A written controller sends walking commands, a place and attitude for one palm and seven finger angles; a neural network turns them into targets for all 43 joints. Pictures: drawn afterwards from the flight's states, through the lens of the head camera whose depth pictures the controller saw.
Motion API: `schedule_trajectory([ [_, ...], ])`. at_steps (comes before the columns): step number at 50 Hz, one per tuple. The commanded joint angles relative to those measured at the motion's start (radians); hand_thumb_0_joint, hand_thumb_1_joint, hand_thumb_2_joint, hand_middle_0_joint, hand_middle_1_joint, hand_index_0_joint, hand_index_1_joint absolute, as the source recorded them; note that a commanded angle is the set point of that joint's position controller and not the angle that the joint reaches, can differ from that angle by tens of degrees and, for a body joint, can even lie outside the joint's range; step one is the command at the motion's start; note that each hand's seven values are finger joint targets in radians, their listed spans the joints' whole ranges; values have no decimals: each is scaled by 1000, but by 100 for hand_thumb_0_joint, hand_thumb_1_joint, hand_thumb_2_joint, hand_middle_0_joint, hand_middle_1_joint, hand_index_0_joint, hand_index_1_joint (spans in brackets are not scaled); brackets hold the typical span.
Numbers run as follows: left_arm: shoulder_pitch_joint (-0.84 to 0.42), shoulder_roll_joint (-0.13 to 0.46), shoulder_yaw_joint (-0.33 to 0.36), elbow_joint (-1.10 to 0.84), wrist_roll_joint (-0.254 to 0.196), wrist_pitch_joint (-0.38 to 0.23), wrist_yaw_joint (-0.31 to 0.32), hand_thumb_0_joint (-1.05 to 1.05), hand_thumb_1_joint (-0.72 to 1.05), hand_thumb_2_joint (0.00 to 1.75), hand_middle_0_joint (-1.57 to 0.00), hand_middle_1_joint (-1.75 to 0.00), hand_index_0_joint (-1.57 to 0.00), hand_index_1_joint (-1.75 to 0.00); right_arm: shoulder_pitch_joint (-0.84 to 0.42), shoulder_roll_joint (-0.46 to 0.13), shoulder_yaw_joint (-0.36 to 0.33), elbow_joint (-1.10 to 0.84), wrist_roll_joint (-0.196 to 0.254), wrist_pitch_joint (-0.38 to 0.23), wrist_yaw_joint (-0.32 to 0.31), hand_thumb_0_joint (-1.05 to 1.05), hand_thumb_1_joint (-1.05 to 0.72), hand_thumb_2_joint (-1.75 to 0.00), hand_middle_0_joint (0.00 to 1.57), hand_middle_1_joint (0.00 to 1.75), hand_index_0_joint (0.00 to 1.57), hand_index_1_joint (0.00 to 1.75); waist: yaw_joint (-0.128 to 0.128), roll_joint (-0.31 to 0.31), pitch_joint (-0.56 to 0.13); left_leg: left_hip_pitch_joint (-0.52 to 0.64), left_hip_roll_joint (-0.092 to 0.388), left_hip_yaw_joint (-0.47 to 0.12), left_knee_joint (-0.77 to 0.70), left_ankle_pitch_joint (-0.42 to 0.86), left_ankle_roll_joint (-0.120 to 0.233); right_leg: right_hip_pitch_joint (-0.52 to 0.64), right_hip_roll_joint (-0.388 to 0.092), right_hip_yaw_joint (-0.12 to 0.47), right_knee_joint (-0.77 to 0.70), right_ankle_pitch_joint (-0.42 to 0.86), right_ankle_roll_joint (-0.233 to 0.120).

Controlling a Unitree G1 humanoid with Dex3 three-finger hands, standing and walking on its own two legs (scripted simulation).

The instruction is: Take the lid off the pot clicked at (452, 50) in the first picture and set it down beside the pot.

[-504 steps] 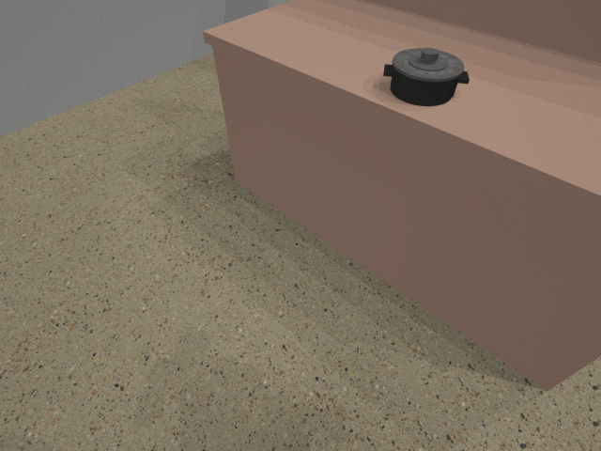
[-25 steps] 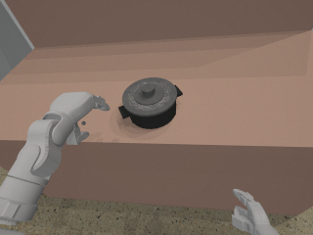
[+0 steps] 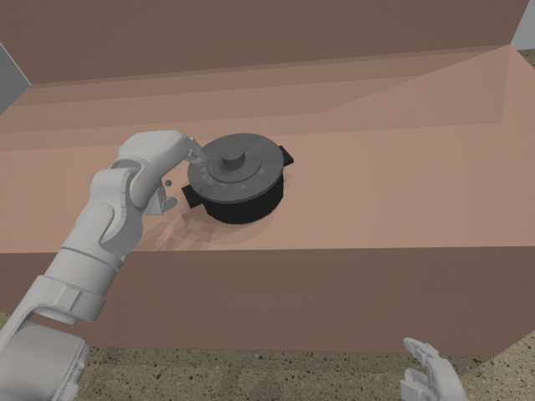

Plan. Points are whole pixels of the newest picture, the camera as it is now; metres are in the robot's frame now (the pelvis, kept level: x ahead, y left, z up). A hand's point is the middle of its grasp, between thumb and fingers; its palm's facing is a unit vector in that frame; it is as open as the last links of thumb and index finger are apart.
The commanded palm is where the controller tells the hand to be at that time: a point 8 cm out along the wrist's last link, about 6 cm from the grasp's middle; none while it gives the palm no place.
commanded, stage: move the open hand above the knob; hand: left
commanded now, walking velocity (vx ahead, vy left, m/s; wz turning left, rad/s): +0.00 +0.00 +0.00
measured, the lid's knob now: (233, 155) +0.52 +0.09 +0.08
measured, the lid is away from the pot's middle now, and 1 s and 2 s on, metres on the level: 0.00 0.00 0.00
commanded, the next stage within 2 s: lower the open fingers around the knob in 1.48 s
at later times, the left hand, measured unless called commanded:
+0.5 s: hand (196, 155) +0.45 +0.13 +0.14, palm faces -0.25 -0.04 -0.97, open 10.1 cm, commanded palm +0.45 +0.13 +0.21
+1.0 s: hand (225, 132) +0.49 +0.09 +0.15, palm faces -0.26 -0.05 -0.97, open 10.1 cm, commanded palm +0.47 +0.10 +0.21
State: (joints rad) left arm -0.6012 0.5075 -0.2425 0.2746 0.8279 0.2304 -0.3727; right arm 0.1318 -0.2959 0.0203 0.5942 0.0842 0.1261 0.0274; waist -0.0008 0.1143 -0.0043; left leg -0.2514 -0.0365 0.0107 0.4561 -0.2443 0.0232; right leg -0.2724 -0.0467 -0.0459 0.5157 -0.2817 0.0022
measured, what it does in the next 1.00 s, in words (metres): stands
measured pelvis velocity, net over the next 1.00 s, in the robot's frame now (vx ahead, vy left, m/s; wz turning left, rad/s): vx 0.02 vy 0.01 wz -0.03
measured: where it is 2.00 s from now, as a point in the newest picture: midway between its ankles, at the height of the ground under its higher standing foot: outside the picture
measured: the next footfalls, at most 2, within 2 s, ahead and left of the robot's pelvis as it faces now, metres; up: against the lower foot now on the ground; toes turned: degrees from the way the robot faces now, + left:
none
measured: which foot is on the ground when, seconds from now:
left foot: down 0.00-1.00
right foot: down 0.00-1.00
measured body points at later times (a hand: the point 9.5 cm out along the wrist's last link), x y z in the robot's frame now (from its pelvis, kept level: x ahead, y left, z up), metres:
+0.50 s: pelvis +0.01 +0.01 +0.00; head +0.04 -0.04 +0.45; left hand +0.46 +0.13 +0.19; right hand +0.14 -0.24 -0.13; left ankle -0.01 +0.11 -0.74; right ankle -0.01 -0.12 -0.74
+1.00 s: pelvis +0.02 +0.01 +0.00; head +0.05 -0.03 +0.45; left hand +0.50 +0.09 +0.20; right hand +0.08 -0.24 -0.15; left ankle -0.01 +0.11 -0.74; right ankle -0.01 -0.12 -0.74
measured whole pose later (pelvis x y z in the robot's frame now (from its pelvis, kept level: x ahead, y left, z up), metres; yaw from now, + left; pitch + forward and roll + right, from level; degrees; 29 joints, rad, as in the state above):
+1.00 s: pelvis +0.02 +0.01 +0.00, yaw -2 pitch +8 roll +1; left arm -1.07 0.32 -0.28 0.87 0.88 0.28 -0.27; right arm 0.27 -0.28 0.00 0.70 0.06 0.12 0.01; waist -0.08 0.10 -0.07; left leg -0.32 -0.04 0.05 0.43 -0.25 0.04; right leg -0.36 -0.05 -0.01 0.49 -0.27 0.02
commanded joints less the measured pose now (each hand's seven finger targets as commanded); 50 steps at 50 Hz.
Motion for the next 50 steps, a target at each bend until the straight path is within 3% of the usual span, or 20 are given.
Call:
schedule_trajectory([
  [1, -481, 249, 168, -135, 25, 7, 52, 0, -30, 145, -84, -8, -84, -8, -103, -92, -35, -153, -1, -48, -6, 0, -90, -90, 20, 30, 20, 30, -7, -135, -368, 115, -21, -14, -5, 306, 36, 145, 36, 14, -36, 390, -27],
  [4, -514, 205, 128, -79, 32, 12, 50, 0, -30, 145, -84, -8, -84, -8, -92, -84, -32, -144, 1, -48, -7, 0, -90, -90, 20, 30, 20, 30, -11, -144, -367, 113, -24, -11, -7, 314, 35, 136, 36, 8, -31, 401, -24],
  [8, -554, 224, 142, -26, 35, 14, 54, 0, -30, 145, -84, -8, -84, -8, -76, -89, -33, -134, 2, -45, -11, 0, -90, -90, 20, 30, 20, 30, -15, -158, -375, 99, -23, -5, -7, 311, 38, 147, 34, 13, -32, 421, -22],
  [10, -581, 176, 103, 28, 34, 22, 53, 0, -30, 145, -84, -8, -84, -8, -68, -87, -34, -125, 5, -41, -14, 0, -90, -90, 20, 30, 20, 30, -27, -172, -356, 96, -23, -5, -8, 297, 38, 121, 36, 7, -35, 403, -21],
  [14, -704, 182, 101, -22, 43, 12, 61, 0, -30, 145, -84, -8, -84, -8, -55, -84, -42, -124, -1, -46, -15, 0, -90, -90, 20, 30, 20, 30, -32, -113, -436, 157, -22, -16, 2, 352, 43, 126, 37, 12, -27, 427, -28],
  [17, -703, 169, 101, 65, 41, 20, 70, 0, -30, 145, -84, -8, -84, -8, -29, -87, -40, -104, -1, -40, -13, 0, -90, -90, 20, 30, 20, 30, -36, -146, -421, 140, -17, -17, -3, 353, 38, 117, 41, 3, -30, 424, -26],
  [19, -687, 95, 51, 146, 44, 34, 76, 0, -30, 145, -84, -8, -84, -8, -26, -85, -41, -95, 1, -38, -11, 0, -90, -90, 20, 30, 20, 30, -43, -155, -377, 124, -17, -13, -3, 339, 36, 82, 43, -3, -30, 410, -28],
  [22, -767, 139, 81, 134, 46, 35, 85, 0, -30, 145, -84, -8, -84, -8, -20, -92, -40, -93, -2, -33, -13, 0, -90, -90, 20, 30, 20, 30, -40, -169, -422, 114, -18, -11, -12, 320, 39, 119, 39, 3, -34, 415, -26],
  [25, -827, 85, 36, 178, 61, 42, 92, 0, -30, 145, -84, -8, -84, -8, -5, -84, -44, -79, -3, -36, -14, 0, -90, -90, 20, 30, 20, 30, -57, -136, -411, 139, -14, -15, -4, 349, 38, 75, 44, -1, -29, 416, -30],
  [27, -862, 95, 49, 190, 52, 43, 96, 0, -30, 145, -84, -8, -84, -8, 7, -88, -45, -73, -5, -36, -15, 0, -90, -90, 20, 30, 20, 30, -60, -156, -428, 141, -11, -21, -8, 347, 38, 80, 46, -1, -32, 413, -29],
  [30, -866, 37, 16, 321, 58, 59, 103, 0, -30, 145, -84, -8, -84, -8, 34, -88, -45, -48, -7, -35, -20, 0, -90, -90, 20, 30, 20, 30, -72, -175, -390, 122, -11, -16, -8, 334, 36, 45, 50, -8, -34, 399, -29],
  [32, -961, 79, 41, 296, 62, 48, 113, 0, -30, 145, -84, -8, -84, -8, 45, -94, -44, -40, -11, -36, -24, 0, -90, -90, 20, 30, 20, 30, -72, -152, -434, 130, -11, -14, -17, 322, 35, 63, 47, -2, -34, 400, -30],
  [33, -993, 52, 20, 272, 67, 41, 119, 0, -30, 145, -84, -8, -84, -8, 46, -86, -47, -47, -13, -45, -25, 0, -90, -90, 20, 30, 20, 30, -74, -138, -475, 159, -11, -21, -10, 355, 37, 66, 47, -2, -26, 416, -31],
  [35, -989, -5, -15, 361, 70, 49, 122, 0, -30, 145, -84, -8, -84, -8, 69, -83, -50, -25, -16, -48, -23, 0, -90, -90, 20, 30, 20, 30, -87, -136, -446, 166, -6, -24, -2, 377, 34, 19, 52, -8, -28, 406, -31],
  [37, -1009, 69, 58, 391, 63, 46, 133, 0, -30, 145, -84, -8, -84, -8, 87, -95, -50, -15, -23, -49, -27, 0, -90, -90, 20, 30, 20, 30, -78, -171, -469, 140, -7, -17, -9, 358, 36, 59, 50, -2, -31, 425, -29],
  [39, -1045, -16, -16, 434, 71, 50, 136, 0, -30, 145, -84, -8, -84, -8, 85, -86, -48, -9, -19, -51, -29, 0, -90, -90, 20, 30, 20, 30, -94, -167, -451, 133, -8, -15, -10, 359, 35, 31, 51, -5, -28, 424, -29],
  [40, -1038, -14, -6, 445, 76, 52, 140, 0, -30, 145, -84, -8, -84, -8, 101, -87, -53, -2, -23, -55, -26, 0, -90, -90, 20, 30, 20, 30, -90, -155, -456, 144, -5, -18, -4, 388, 36, 23, 53, -6, -26, 433, -31],
  [42, -990, 74, 78, 463, 75, 49, 147, 0, -30, 145, -84, -8, -84, -8, 103, -98, -51, -7, -30, -51, -26, 0, -90, -90, 20, 30, 20, 30, -69, -177, -488, 125, -6, -9, -7, 392, 38, 77, 48, 4, -27, 464, -29],
  [46, -993, 14, 29, 403, 77, 45, 144, 0, -30, 145, -84, -8, -84, -8, 91, -90, -54, -29, -27, -50, -20, 0, -90, -90, 20, 30, 20, 30, -69, -172, -503, 134, -1, -9, -5, 452, 42, 87, 44, 5, -27, 500, -28],
  [50, -978, 31, 41, 382, 79, 57, 149, 0, -30, 145, -84, -8, -84, -8, 78, -88, -57, -30, -24, -53, -16, 0, -90, -90, 20, 30, 20, 30, -65, -161, -498, 158, 3, -12, -7, 455, 42, 75, 47, 5, -29, 482, -26],
])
